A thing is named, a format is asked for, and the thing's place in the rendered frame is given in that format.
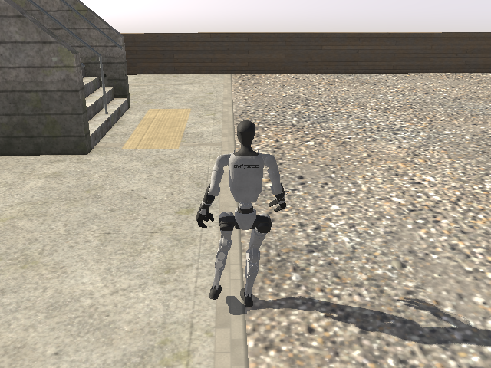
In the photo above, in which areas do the stairs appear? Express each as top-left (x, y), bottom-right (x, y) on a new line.
top-left (81, 67), bottom-right (128, 149)

